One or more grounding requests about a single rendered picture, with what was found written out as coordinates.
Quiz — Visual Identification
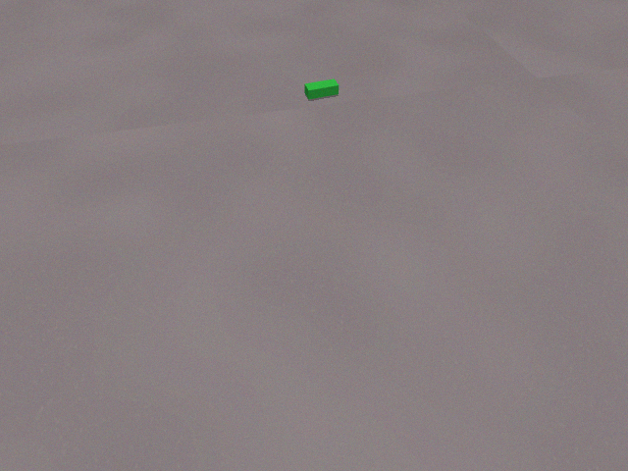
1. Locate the carton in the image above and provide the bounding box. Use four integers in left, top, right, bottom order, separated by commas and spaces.
304, 79, 339, 99

